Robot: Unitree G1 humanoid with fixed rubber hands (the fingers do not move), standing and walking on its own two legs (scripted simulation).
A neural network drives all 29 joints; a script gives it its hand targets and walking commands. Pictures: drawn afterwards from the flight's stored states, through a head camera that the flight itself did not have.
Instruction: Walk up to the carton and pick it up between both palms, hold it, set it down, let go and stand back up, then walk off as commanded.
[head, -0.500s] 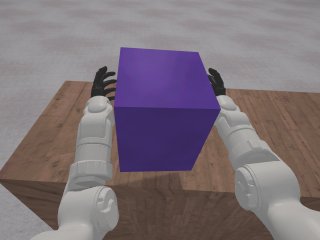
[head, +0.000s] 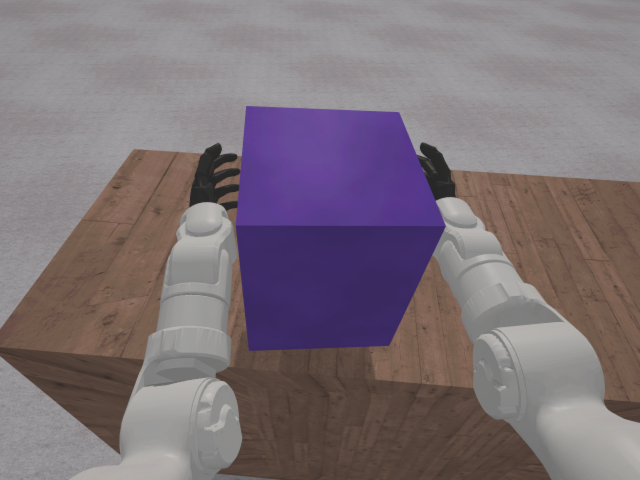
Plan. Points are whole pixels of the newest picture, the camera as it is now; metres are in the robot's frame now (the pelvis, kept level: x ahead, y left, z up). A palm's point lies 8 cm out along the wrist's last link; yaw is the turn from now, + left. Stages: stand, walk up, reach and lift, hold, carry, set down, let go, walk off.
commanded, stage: set down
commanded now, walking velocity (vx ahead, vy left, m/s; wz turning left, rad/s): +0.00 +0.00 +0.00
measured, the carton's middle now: (322, 233) +0.41 +0.04 +0.10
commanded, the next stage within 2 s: none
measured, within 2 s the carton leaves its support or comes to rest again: rests again in 1.32 s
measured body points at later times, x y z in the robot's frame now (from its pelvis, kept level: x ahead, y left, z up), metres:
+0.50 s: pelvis +0.01 +0.00 +0.00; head +0.01 +0.00 +0.45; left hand +0.40 +0.19 +0.14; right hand +0.46 -0.10 +0.13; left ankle +0.03 +0.15 -0.74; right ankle +0.01 -0.09 -0.74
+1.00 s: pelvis +0.01 -0.01 +0.00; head +0.02 +0.00 +0.45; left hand +0.40 +0.19 +0.11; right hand +0.46 -0.10 +0.11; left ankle +0.03 +0.15 -0.74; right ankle +0.01 -0.09 -0.74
